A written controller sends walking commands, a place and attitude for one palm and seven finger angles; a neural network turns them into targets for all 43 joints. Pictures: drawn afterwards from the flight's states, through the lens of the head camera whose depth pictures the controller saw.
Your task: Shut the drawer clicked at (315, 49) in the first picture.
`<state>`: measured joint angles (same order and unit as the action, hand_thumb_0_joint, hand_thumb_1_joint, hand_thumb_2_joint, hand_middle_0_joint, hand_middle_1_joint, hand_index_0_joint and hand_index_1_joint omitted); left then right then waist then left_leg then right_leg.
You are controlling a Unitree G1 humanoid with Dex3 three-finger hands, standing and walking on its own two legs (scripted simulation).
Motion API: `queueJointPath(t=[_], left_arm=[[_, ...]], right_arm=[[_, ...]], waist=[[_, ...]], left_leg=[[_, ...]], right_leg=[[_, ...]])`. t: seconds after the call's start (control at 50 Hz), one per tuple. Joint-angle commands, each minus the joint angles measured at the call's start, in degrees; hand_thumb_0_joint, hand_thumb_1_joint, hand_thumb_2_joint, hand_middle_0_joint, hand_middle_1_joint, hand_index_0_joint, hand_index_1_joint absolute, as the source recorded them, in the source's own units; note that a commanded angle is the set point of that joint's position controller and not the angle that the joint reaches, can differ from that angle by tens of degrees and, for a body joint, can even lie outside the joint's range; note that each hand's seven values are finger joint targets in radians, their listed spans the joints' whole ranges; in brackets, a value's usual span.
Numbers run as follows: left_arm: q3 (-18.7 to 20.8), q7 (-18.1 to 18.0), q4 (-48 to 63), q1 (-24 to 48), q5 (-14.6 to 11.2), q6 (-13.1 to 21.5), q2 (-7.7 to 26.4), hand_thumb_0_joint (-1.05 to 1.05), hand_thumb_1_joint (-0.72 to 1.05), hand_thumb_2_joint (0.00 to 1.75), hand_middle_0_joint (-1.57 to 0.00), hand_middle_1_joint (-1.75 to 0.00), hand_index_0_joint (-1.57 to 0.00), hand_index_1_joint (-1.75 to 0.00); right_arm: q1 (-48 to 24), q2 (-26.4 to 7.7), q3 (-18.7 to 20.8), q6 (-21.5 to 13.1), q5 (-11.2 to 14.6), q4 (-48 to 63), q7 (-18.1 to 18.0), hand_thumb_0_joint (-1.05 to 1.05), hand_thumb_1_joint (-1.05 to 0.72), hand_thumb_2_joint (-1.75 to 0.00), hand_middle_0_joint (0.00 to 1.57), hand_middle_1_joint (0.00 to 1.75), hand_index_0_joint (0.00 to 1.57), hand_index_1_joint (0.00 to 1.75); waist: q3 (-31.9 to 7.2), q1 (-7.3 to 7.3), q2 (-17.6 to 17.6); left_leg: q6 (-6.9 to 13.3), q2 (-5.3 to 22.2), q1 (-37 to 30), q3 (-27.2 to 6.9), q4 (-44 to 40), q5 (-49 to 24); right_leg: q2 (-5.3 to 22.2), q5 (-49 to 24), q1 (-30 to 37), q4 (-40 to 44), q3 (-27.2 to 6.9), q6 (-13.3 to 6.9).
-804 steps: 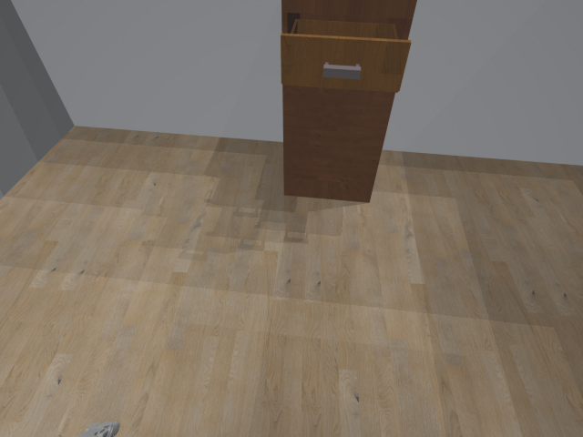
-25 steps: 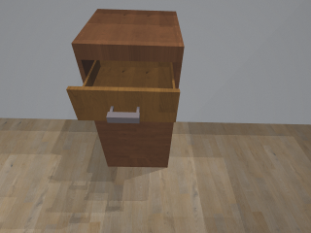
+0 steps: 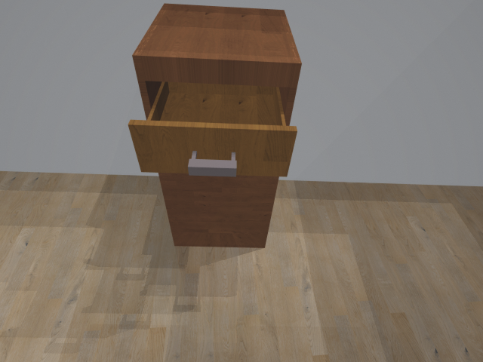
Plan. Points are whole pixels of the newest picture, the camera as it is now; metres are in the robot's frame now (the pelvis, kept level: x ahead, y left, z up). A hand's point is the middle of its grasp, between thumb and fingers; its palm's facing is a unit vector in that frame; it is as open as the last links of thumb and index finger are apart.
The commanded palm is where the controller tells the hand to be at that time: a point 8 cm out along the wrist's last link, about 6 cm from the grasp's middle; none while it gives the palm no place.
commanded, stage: shuffle to correct the standing spot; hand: left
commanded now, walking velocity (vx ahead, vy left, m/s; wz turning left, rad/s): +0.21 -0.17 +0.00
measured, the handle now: (213, 161) +0.55 +0.10 +0.00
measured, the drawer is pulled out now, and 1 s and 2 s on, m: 0.20 0.20 0.20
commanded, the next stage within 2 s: come to a stop and stand still in 0.98 s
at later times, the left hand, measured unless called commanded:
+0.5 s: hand out of the picture -0.01 +0.10 -0.19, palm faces +0.15 -0.99 -0.09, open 7.4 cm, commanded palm none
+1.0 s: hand (194, 349) +0.19 +0.10 -0.17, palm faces +0.09 -0.97 -0.22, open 7.3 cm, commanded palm none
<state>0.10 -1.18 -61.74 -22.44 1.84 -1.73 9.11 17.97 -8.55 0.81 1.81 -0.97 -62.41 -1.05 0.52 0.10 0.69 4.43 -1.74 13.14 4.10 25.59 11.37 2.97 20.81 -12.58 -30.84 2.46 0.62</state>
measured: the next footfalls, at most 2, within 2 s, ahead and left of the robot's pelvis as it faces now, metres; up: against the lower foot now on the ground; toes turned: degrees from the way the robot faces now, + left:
left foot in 0.54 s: +0.14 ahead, +0.08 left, +0.00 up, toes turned +13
right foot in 0.90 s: +0.23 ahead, -0.24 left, +0.00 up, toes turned -1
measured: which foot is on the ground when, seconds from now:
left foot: down 0.00-0.18, up 0.20-0.52, down 0.54-0.90, up 0.92-1.00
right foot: down 0.00-0.54, up 0.56-0.88, down 0.90-1.00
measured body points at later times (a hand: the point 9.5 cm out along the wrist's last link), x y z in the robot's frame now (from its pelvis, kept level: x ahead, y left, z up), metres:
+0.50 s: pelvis +0.05 -0.03 -0.01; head +0.06 -0.01 +0.44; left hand -0.02 +0.16 -0.17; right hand +0.09 -0.26 -0.16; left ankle +0.09 +0.07 -0.73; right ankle -0.01 -0.11 -0.74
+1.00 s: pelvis +0.16 -0.09 -0.01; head +0.18 -0.10 +0.44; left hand +0.19 +0.15 -0.15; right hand +0.13 -0.32 -0.18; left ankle +0.11 +0.03 -0.69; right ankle +0.18 -0.21 -0.74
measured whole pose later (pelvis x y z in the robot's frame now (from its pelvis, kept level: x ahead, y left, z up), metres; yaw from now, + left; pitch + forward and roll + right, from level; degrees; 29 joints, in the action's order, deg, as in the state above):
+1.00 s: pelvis +0.16 -0.09 -0.01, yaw +4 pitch +0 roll -1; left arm 2.9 -0.3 -57.7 -13.8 1.4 0.4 9.0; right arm 18.2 -10.7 3.4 2.4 -1.4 -64.4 -1.5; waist 2.6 -1.0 -3.3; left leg 0.4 6.3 22.3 5.2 58.0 30.7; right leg 3.3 14.9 -16.1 -31.6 8.2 -0.2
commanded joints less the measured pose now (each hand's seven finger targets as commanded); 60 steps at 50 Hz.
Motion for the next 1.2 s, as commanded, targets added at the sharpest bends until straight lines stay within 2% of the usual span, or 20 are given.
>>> queueJointPath(t=[0.0, 0.12, 0.16, 0.18, 0.24, 0.28, 0.4, 0.46, 0.48, 0.52, 0.54, 0.68, 0.8, 0.84, 0.88, 0.9, 0.96, 1.1, 1.14, 1.18], left_arm=[[1.20, 0.77, 2.49, -4.65, 0.28, -0.26, 1.25, 0.00, 0.90, 0.90, -0.20, -0.30, -0.20, -0.30], [2.20, 1.16, 0.77, -11.23, -0.08, 0.29, 0.08, 0.00, 0.90, 0.90, -0.20, -0.30, -0.20, -0.30], [3.49, -0.21, 0.26, -14.22, 0.50, 0.58, 5.85, 0.00, 0.90, 0.90, -0.20, -0.30, -0.20, -0.30], [3.22, -0.84, 1.02, -12.13, -0.34, 0.96, 5.65, 0.00, 0.90, 0.90, -0.20, -0.30, -0.20, -0.30], [2.63, -0.91, 2.57, -4.15, -0.57, 2.80, 3.14, 0.00, 0.90, 0.90, -0.20, -0.30, -0.20, -0.30], [2.46, -0.79, 2.17, -4.38, -0.26, 3.71, 2.71, 0.00, 0.90, 0.90, -0.20, -0.30, -0.20, -0.30], [2.69, -0.38, 0.22, -6.78, 0.50, 3.52, 3.78, 0.00, 0.90, 0.90, -0.20, -0.30, -0.20, -0.30], [2.58, 0.37, 0.28, -4.74, -0.14, 2.83, 3.44, 0.00, 0.90, 0.90, -0.20, -0.30, -0.20, -0.30], [2.32, 0.60, 0.21, -4.87, -0.41, 2.66, 2.41, 0.00, 0.90, 0.90, -0.20, -0.30, -0.20, -0.30], [1.42, 1.25, 3.37, -4.11, -0.48, 2.46, -1.24, 0.00, 0.90, 0.90, -0.20, -0.30, -0.20, -0.30], [2.05, 1.13, 5.13, -0.54, 0.41, 1.85, 1.27, 0.00, 0.90, 0.90, -0.20, -0.30, -0.20, -0.30], [2.91, 2.33, 5.09, 2.17, -0.27, 0.44, -0.54, 0.00, 0.90, 0.90, -0.20, -0.30, -0.20, -0.30], [3.13, 2.65, 5.62, 4.97, -0.21, 1.00, 0.89, 0.00, 0.90, 0.90, -0.20, -0.30, -0.20, -0.30], [3.88, 2.34, 3.65, -1.50, -0.22, 1.61, 3.52, 0.00, 0.90, 0.90, -0.20, -0.30, -0.20, -0.30], [5.25, 0.92, 2.43, -6.37, -0.14, 2.15, 12.40, 0.00, 0.90, 0.90, -0.20, -0.30, -0.20, -0.30], [4.97, 0.46, 2.91, -6.47, -0.50, 1.83, 11.65, 0.00, 0.90, 0.90, -0.20, -0.30, -0.20, -0.30], [4.27, -0.29, 4.61, 3.63, -0.16, 2.02, 7.24, 0.00, 0.90, 0.90, -0.20, -0.30, -0.20, -0.30], [3.10, 0.05, 4.67, 4.69, -0.82, 1.39, 4.83, 0.00, 0.90, 0.90, -0.20, -0.30, -0.20, -0.30], [2.08, 0.15, 5.02, 1.07, -1.60, 0.91, 0.43, 0.00, 0.90, 0.90, -0.20, -0.30, -0.20, -0.30], [2.13, -0.29, 4.62, 2.02, -1.05, 0.31, 1.51, 0.00, 0.90, 0.90, -0.20, -0.30, -0.20, -0.30]], right_arm=[[0.48, -11.70, 3.19, -1.32, -0.48, 2.79, -1.23, 0.00, -0.90, -0.90, 0.20, 0.30, 0.20, 0.30], [0.62, -9.35, 3.43, -1.34, -0.58, 1.40, -1.67, 0.00, -0.90, -0.90, 0.20, 0.30, 0.20, 0.30], [-1.30, -3.03, 2.13, -1.22, 0.22, 3.44, -1.20, 0.00, -0.90, -0.90, 0.20, 0.30, 0.20, 0.30], [-4.27, -4.74, 2.52, -1.14, -0.42, 4.52, -0.68, 0.00, -0.90, -0.90, 0.20, 0.30, 0.20, 0.30], [-0.41, -4.37, 3.19, -0.92, -0.53, 2.71, 0.18, 0.00, -0.90, -0.90, 0.20, 0.30, 0.20, 0.30], [-0.39, -3.00, 3.15, -1.27, -0.51, 2.74, 0.51, 0.00, -0.90, -0.90, 0.20, 0.30, 0.20, 0.30], [-4.32, -1.02, 2.77, -2.53, -0.30, 5.09, 0.53, 0.00, -0.90, -0.90, 0.20, 0.30, 0.20, 0.30], [2.26, -0.96, 2.30, -3.39, -0.55, 2.68, -0.24, 0.00, -0.90, -0.90, 0.20, 0.30, 0.20, 0.30], [6.71, -2.44, 2.49, -3.79, -0.69, 0.70, -0.64, 0.00, -0.90, -0.90, 0.20, 0.30, 0.20, 0.30], [15.55, -12.48, 4.48, -4.36, -1.27, -0.75, -1.83, 0.00, -0.90, -0.90, 0.20, 0.30, 0.20, 0.30], [14.24, -12.71, 4.35, -3.92, -1.00, -0.54, -2.14, 0.00, -0.90, -0.90, 0.20, 0.30, 0.20, 0.30], [1.89, -8.43, 2.75, -5.19, -0.95, 1.98, -2.16, 0.00, -0.90, -0.90, 0.20, 0.30, 0.20, 0.30], [1.90, -10.35, 4.32, -3.29, -1.23, 0.98, -1.23, 0.00, -0.90, -0.90, 0.20, 0.30, 0.20, 0.30], [0.99, -9.27, 4.25, -2.79, -1.04, 1.08, -0.92, 0.00, -0.90, -0.90, 0.20, 0.30, 0.20, 0.30], [0.15, -3.06, 2.50, -2.21, -0.35, 3.79, -0.55, 0.00, -0.90, -0.90, 0.20, 0.30, 0.20, 0.30], [-2.24, -3.89, 2.68, -1.52, -0.30, 4.68, -0.66, 0.00, -0.90, -0.90, 0.20, 0.30, 0.20, 0.30], [-2.22, -4.64, 2.95, -1.47, -0.59, 3.54, -0.19, 0.00, -0.90, -0.90, 0.20, 0.30, 0.20, 0.30], [5.86, -2.48, 1.76, -2.53, -0.51, 1.59, -0.68, 0.00, -0.90, -0.90, 0.20, 0.30, 0.20, 0.30], [5.52, -9.98, 2.61, -3.21, -0.65, 2.04, -1.68, 0.00, -0.90, -0.90, 0.20, 0.30, 0.20, 0.30], [-1.78, -8.77, 1.88, -2.62, -0.67, 3.21, -1.93, 0.00, -0.90, -0.90, 0.20, 0.30, 0.20, 0.30]], waist=[[6.31, -0.04, -6.00], [5.52, 1.84, -2.81], [8.98, 3.55, 18.00], [10.03, 2.98, 11.87], [8.02, -1.55, 4.03], [7.35, -1.16, 1.20], [7.63, 0.89, 5.38], [5.22, -1.84, 5.80], [3.28, -3.27, 2.73], [0.26, -5.29, -17.19], [2.95, -5.53, -10.63], [2.37, -0.16, -8.01], [3.08, -1.13, -8.10], [0.23, 2.12, -1.04], [-2.13, 4.48, 22.60], [-1.04, 5.11, 14.58], [2.88, 0.64, 10.96], [-0.01, -3.15, 2.29], [-0.70, -1.73, -18.41], [2.54, -0.15, -13.87]], left_leg=[[4.43, 17.08, 6.26, -21.00, -19.58, 30.51], [1.23, 12.70, 12.59, -12.26, -11.02, 25.22], [-2.91, 0.82, 26.86, 2.30, 14.28, 18.95], [-2.49, 2.52, 24.39, 0.43, 26.34, 16.43], [-2.57, 5.50, 22.26, -0.72, 38.82, 9.38], [-3.14, 5.93, 22.35, -0.14, 37.14, 8.20], [-2.82, 6.61, 16.79, 2.23, 19.81, 11.71], [-2.73, 3.84, 2.42, 6.94, 6.50, 3.08], [-2.14, 5.22, -4.47, 4.65, 2.83, 0.05], [7.63, 28.58, -17.23, -27.86, -10.05, -5.25], [10.01, 30.98, -12.44, -28.53, -11.95, -2.11], [4.57, 20.69, -0.01, -4.68, -12.04, -9.92], [1.61, 17.92, 3.30, -2.84, -7.67, 3.15], [-1.74, 13.86, 8.43, 0.33, 2.26, 10.33], [-4.69, 4.38, 22.04, 6.30, 27.93, 27.75], [-3.95, 5.66, 21.73, 1.59, 35.81, 26.95], [-3.81, 8.51, 19.48, 0.38, 39.82, 18.40], [-5.32, 5.67, -5.66, 4.28, 1.53, -1.91], [1.44, 22.71, -8.24, -15.46, -6.94, -21.69], [5.78, 22.56, 2.07, -11.38, -8.72, -24.28]], right_leg=[[-1.84, 4.77, -5.26, -10.02, 2.08, -1.36], [-2.60, 0.08, 8.33, 9.02, 2.21, -3.07], [13.52, 20.90, 10.96, 25.72, -20.59, -9.74], [17.09, 21.68, 2.98, 28.39, -23.00, -12.10], [12.86, 10.03, 0.09, 24.88, -12.02, -11.23], [11.34, -0.38, 3.32, 22.23, -6.18, -11.59], [12.04, -10.28, 4.74, 18.22, -5.35, -12.96], [7.13, -15.86, 0.93, 9.23, -0.33, -9.06], [5.14, -17.79, -1.43, 1.14, 1.16, -7.47], [-2.07, 10.48, -21.71, -24.57, 5.08, -2.25], [-0.31, 11.78, -23.10, -32.83, -0.23, -3.00], [4.00, -2.64, -14.03, -21.55, -1.06, 0.43], [0.15, -6.94, -3.64, -2.67, 6.05, 1.17], [-0.31, -10.10, 8.03, 5.61, 5.40, 0.48], [17.90, -7.93, 14.58, 16.91, -17.24, -7.95], [19.44, -4.89, 10.36, 18.98, -18.44, -11.34], [14.18, -7.09, 2.07, 16.31, -8.60, -11.18], [6.97, -14.48, -5.49, 4.26, -0.76, -6.97], [0.73, 0.94, -11.36, -7.50, 3.07, -0.43], [0.93, 9.07, -4.62, -15.07, -0.60, -0.24]])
